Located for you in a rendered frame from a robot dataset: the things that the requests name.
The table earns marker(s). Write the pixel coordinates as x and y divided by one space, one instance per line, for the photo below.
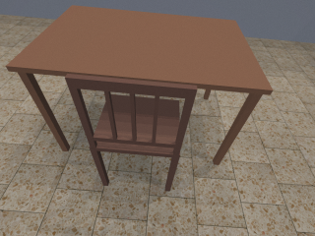
209 53

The chair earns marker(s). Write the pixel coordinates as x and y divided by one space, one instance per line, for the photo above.
134 124

